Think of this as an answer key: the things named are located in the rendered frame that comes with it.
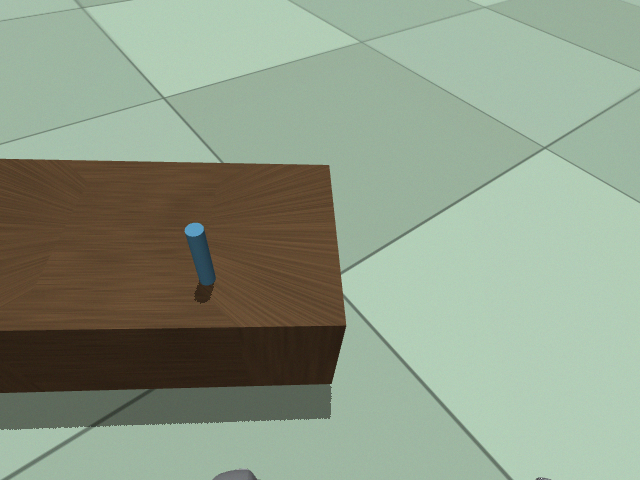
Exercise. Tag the can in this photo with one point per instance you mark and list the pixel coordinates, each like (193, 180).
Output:
(198, 245)

